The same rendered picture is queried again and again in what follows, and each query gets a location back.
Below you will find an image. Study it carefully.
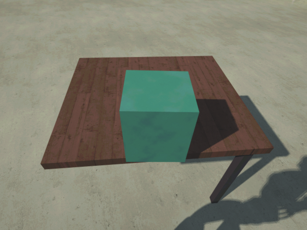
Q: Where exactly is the carton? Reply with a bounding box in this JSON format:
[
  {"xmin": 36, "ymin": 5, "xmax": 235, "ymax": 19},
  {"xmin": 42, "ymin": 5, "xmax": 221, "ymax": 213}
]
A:
[{"xmin": 119, "ymin": 70, "xmax": 199, "ymax": 162}]

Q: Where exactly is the table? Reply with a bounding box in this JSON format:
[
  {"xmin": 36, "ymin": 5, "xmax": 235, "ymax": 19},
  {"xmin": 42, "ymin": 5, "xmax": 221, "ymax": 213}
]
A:
[{"xmin": 41, "ymin": 56, "xmax": 274, "ymax": 203}]

